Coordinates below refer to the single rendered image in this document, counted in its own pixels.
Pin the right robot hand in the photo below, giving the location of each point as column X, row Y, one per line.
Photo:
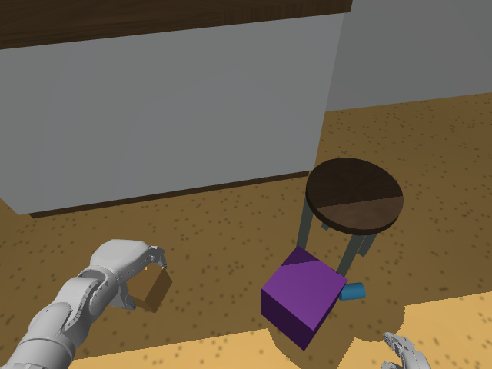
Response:
column 405, row 350

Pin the left robot arm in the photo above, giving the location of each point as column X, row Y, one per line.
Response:
column 59, row 329

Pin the left robot hand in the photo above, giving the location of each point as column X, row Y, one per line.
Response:
column 124, row 259

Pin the stool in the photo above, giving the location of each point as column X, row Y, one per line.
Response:
column 352, row 196

